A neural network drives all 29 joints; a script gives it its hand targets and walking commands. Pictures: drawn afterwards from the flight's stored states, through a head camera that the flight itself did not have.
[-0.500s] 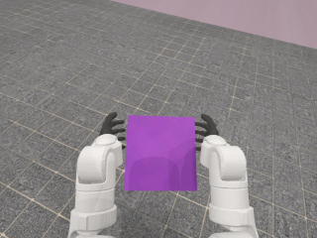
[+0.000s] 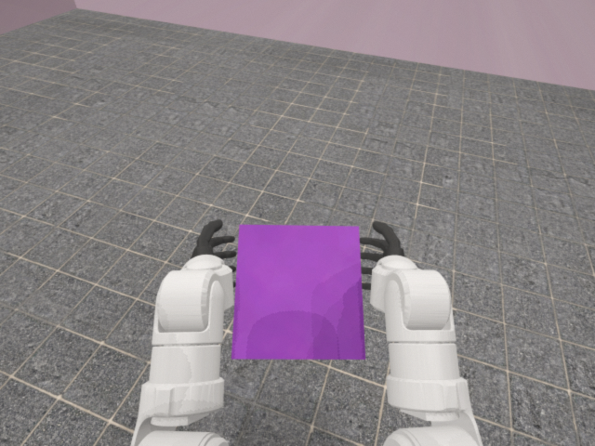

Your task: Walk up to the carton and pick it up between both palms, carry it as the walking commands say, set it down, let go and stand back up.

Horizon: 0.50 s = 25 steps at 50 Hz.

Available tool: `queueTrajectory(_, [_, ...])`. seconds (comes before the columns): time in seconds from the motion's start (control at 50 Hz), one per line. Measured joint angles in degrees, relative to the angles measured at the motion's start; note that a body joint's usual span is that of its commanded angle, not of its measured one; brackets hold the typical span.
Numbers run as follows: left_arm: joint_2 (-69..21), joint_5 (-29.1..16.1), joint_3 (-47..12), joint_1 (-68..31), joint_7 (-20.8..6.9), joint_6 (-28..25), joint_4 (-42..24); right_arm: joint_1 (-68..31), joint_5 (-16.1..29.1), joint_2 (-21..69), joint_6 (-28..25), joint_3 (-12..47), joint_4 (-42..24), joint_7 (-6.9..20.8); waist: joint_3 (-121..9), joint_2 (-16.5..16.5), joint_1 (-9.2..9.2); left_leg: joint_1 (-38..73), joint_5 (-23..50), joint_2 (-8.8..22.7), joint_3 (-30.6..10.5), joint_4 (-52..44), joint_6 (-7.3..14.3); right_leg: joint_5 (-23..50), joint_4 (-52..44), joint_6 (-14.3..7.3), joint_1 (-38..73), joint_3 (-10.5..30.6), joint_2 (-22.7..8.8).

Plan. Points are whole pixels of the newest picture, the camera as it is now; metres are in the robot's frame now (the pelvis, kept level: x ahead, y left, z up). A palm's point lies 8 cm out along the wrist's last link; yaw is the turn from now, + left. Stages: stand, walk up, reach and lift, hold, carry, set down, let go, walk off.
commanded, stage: carry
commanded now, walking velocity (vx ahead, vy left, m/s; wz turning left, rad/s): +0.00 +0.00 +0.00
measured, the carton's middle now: (296, 298) +0.33 +0.00 +0.00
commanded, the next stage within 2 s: none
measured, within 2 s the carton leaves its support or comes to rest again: neither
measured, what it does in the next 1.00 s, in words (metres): stands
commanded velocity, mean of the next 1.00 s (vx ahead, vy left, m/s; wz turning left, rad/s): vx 0.00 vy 0.00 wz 0.00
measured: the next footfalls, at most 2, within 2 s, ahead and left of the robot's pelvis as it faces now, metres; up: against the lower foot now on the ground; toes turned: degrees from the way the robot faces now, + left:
none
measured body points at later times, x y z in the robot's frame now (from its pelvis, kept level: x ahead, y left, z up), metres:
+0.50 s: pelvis +0.00 +0.03 +0.00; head -0.01 +0.04 +0.45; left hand +0.32 +0.15 +0.07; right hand +0.32 -0.09 +0.08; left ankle +0.04 +0.15 -0.73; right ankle +0.05 -0.12 -0.73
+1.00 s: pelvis +0.00 +0.03 +0.00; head -0.01 +0.04 +0.45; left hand +0.32 +0.16 +0.06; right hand +0.32 -0.09 +0.06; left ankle +0.04 +0.15 -0.73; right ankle +0.05 -0.12 -0.73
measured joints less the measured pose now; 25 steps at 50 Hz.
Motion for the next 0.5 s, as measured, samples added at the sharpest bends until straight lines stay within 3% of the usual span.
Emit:
queueTrajectory(0.14, [0.11,-0.41,-0.19,0.24,-0.4,-2.13,0.92,-0.01,-0.71,0.01,-2.69,-0.57,1.46,0.33,0.85,-0.36,0.95,-0.62,-0.41,-0.66,-0.07,0.87,0.72,-0.07,0.34,0.74,-0.28,0.07,-0.72])
queueTrajectory(0.5, [0.94,-0.12,-1.01,2.34,-2.31,-6.2,2.13,2.3,-0.28,-0.89,-6.91,0.44,2.54,2.19,2.43,-0.93,0.77,-0.38,-1.4,-2.12,0.3,1.86,2.3,-0.44,0.56,2.37,0.37,0.49,-2.32])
